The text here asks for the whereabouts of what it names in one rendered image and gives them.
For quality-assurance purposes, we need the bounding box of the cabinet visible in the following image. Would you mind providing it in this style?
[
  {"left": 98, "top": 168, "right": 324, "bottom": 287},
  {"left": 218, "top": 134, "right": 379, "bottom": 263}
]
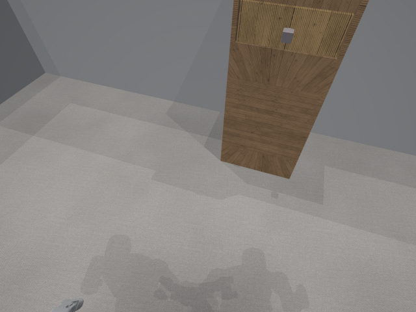
[{"left": 220, "top": 0, "right": 369, "bottom": 179}]

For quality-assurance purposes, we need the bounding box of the drawer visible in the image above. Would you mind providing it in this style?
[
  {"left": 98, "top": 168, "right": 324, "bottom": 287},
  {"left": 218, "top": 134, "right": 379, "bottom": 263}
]
[{"left": 236, "top": 0, "right": 354, "bottom": 58}]

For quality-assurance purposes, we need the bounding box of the handle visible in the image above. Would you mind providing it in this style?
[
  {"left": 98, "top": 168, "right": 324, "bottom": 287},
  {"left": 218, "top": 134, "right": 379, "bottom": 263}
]
[{"left": 281, "top": 28, "right": 294, "bottom": 44}]

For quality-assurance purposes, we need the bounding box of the robot left hand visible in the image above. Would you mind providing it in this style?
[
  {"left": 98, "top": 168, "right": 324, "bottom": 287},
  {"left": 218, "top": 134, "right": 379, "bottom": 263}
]
[{"left": 50, "top": 298, "right": 84, "bottom": 312}]

